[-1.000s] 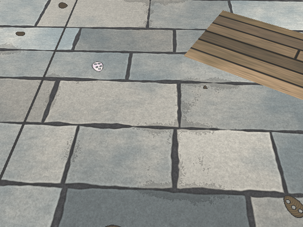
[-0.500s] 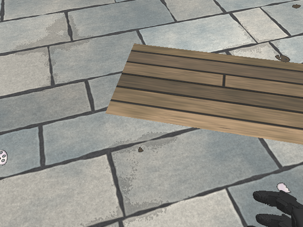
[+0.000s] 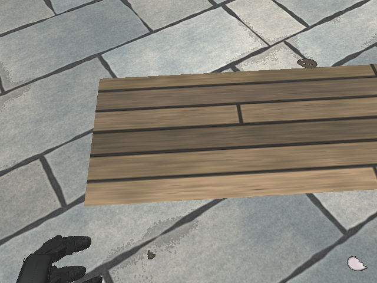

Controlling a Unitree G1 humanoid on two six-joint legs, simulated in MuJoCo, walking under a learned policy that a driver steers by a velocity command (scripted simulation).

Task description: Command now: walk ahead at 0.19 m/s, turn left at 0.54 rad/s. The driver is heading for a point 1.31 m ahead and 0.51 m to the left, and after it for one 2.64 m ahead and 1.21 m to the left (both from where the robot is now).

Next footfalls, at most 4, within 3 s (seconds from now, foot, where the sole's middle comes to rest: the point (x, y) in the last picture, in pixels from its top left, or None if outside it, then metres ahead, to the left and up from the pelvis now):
0.14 right None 0.19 -0.11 -0.78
0.58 left None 0.06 0.14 -0.78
1.00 right None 0.20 -0.05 -0.78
1.94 left None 0.10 0.24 -0.77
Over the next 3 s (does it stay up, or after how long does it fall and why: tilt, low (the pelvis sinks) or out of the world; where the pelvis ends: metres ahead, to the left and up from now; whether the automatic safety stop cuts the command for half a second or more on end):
stays up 0.82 0.52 -0.01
